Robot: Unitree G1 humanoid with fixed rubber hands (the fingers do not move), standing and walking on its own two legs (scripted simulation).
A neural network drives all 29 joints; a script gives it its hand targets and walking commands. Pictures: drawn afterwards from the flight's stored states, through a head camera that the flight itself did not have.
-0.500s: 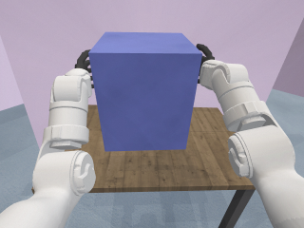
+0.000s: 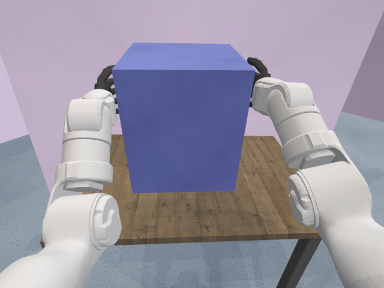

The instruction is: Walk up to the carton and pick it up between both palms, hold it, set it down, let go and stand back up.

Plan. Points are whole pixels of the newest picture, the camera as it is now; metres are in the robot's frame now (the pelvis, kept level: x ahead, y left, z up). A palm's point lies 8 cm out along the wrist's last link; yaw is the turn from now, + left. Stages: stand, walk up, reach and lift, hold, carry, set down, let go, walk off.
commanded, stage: hold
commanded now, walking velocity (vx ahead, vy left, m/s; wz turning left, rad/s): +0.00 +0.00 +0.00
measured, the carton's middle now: (183, 115) +0.39 +0.01 +0.27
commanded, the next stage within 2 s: none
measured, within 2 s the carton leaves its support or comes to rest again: neither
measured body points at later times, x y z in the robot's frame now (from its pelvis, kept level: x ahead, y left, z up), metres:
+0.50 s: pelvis +0.00 +0.00 +0.00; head -0.10 +0.02 +0.44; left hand +0.38 +0.17 +0.30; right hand +0.39 -0.13 +0.33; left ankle +0.04 +0.13 -0.75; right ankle +0.00 -0.12 -0.75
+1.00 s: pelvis +0.00 +0.00 +0.00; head -0.10 +0.02 +0.44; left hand +0.38 +0.17 +0.30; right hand +0.39 -0.14 +0.33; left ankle +0.04 +0.13 -0.75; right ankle +0.00 -0.12 -0.75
